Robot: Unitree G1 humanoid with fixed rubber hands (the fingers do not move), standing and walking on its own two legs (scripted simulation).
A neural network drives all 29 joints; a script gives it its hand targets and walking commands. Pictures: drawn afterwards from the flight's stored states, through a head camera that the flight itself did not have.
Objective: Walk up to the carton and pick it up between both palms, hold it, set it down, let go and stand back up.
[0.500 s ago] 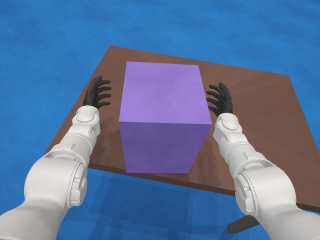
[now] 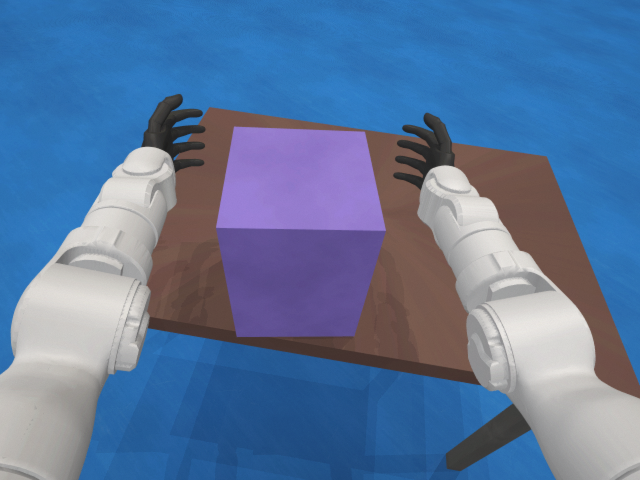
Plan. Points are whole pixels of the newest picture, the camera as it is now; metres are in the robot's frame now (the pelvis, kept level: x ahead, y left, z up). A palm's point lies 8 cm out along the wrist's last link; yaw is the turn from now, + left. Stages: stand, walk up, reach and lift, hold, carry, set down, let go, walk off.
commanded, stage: set down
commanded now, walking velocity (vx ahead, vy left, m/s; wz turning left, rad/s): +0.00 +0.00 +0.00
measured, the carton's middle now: (298, 238) +0.44 +0.00 +0.05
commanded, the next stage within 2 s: none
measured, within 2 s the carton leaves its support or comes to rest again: neither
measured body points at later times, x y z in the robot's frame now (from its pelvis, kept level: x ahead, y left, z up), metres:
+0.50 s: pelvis +0.00 +0.00 +0.01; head +0.00 +0.02 +0.46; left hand +0.45 +0.19 +0.16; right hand +0.42 -0.18 +0.16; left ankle +0.03 +0.13 -0.74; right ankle +0.03 -0.10 -0.74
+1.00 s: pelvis +0.01 +0.01 +0.01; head +0.01 +0.03 +0.46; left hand +0.38 +0.20 +0.10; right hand +0.35 -0.18 +0.10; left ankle +0.03 +0.13 -0.74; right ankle +0.03 -0.10 -0.74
